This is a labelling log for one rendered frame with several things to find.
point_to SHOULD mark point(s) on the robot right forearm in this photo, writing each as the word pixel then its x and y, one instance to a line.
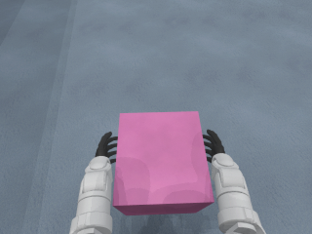
pixel 236 213

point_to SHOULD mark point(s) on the robot left forearm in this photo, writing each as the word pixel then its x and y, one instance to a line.
pixel 94 200

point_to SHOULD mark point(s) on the robot left hand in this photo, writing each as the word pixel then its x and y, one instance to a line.
pixel 103 147

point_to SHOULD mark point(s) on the robot right hand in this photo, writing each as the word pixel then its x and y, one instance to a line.
pixel 215 145

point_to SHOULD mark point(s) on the carton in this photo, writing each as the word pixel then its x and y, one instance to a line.
pixel 161 164

